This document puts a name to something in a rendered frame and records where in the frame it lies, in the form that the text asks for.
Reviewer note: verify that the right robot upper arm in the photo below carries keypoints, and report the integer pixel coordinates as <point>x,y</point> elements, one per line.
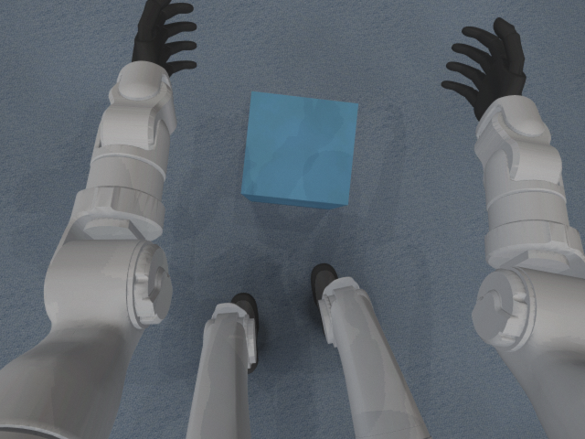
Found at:
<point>536,322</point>

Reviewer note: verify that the carton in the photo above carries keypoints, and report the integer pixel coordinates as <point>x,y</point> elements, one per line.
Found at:
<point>299,151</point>

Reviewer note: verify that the right robot shin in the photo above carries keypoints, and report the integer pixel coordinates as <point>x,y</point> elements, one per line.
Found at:
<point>344,282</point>

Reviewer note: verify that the right robot thigh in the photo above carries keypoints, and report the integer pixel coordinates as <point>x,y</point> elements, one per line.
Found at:
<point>381,403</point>

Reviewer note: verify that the robot right hand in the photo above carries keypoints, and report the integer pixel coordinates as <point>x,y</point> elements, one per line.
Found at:
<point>504,69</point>

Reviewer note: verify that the left robot forearm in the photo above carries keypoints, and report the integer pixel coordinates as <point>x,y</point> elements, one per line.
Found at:
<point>122,199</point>

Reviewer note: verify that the robot left hand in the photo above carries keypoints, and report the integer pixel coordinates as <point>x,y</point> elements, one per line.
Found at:
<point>149,42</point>

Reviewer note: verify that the right robot forearm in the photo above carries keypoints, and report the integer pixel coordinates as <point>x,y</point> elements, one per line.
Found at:
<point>524,192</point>

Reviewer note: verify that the left robot upper arm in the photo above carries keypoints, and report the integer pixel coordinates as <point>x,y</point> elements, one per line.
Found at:
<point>101,296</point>

